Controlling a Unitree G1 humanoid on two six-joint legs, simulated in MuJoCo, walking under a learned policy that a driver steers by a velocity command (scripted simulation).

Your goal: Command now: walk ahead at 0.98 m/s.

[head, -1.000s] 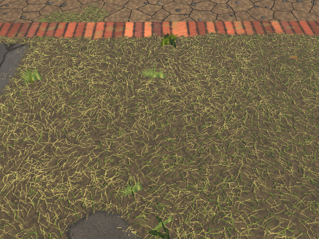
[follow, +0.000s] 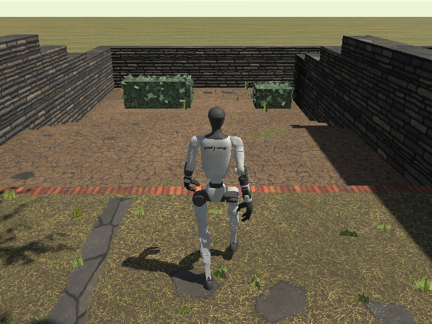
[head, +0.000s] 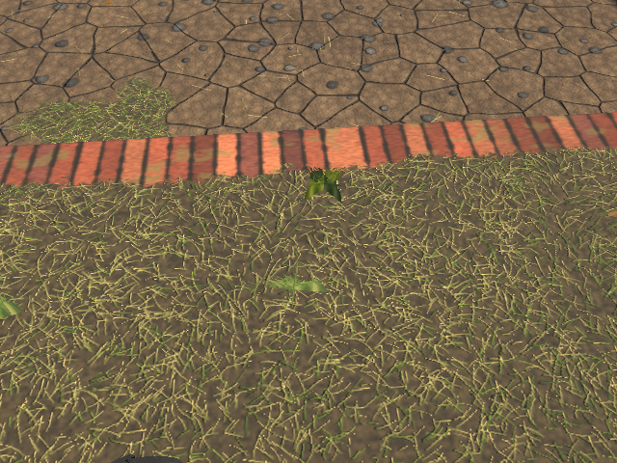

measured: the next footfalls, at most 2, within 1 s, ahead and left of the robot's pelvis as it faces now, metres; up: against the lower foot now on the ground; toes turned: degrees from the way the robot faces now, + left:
right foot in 0.14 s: +0.35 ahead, -0.08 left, +0.00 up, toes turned -4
left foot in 0.58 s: +0.81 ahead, +0.09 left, +0.00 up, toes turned -9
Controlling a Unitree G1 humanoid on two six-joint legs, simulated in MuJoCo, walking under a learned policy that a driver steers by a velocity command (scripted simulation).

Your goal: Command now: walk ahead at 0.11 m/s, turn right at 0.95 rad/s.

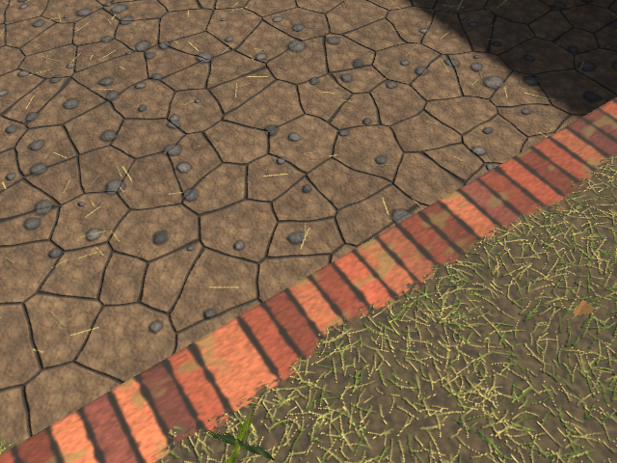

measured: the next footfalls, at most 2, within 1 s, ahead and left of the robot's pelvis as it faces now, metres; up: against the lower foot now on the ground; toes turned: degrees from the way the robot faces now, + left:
right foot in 0.02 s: +0.15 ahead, -0.08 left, +0.00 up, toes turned -6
left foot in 0.46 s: +0.22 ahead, +0.12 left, +0.00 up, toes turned -36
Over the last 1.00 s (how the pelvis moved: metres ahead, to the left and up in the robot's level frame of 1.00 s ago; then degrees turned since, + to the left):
0.78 -0.02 -0.01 -31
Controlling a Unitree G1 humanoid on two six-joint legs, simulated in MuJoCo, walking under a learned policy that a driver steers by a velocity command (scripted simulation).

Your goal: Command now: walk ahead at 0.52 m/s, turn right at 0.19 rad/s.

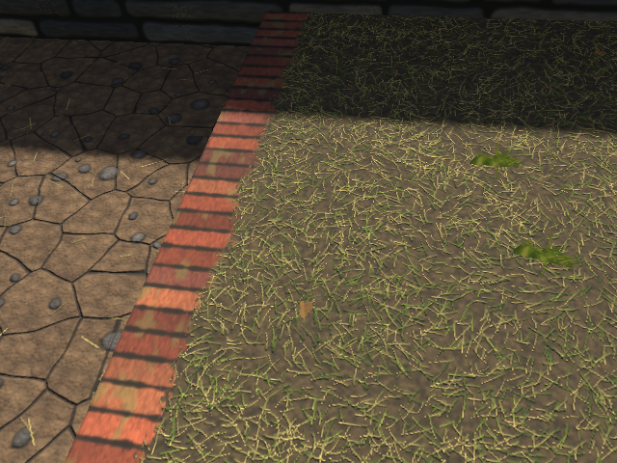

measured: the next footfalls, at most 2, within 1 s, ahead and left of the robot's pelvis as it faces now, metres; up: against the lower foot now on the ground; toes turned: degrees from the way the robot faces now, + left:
left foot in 0.34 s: +0.28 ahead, +0.14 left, +0.00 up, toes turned +8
right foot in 0.80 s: +0.40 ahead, -0.04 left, +0.00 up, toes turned +41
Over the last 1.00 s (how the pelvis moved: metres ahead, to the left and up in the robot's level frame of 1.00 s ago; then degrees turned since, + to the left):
0.09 0.01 0.02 -46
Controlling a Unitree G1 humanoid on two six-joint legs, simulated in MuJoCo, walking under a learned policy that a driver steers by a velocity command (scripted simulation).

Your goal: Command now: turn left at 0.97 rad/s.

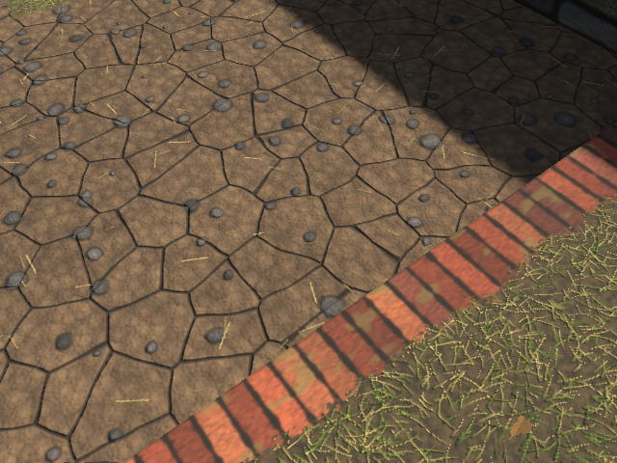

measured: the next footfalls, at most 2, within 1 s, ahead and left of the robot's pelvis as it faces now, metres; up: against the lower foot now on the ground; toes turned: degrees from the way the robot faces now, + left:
left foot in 0.24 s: +0.03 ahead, +0.16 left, +0.00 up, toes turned +18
right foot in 0.68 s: +0.20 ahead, +0.00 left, +0.00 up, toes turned +43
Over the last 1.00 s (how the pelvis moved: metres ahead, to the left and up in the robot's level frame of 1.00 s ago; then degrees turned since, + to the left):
0.27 0.01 0.00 42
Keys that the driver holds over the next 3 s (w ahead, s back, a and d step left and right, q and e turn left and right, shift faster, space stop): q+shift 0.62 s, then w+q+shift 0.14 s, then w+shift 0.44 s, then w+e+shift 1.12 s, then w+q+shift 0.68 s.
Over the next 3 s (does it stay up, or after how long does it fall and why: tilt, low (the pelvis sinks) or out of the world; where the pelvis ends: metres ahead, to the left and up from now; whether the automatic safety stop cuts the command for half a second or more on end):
stays up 1.61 0.93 -0.20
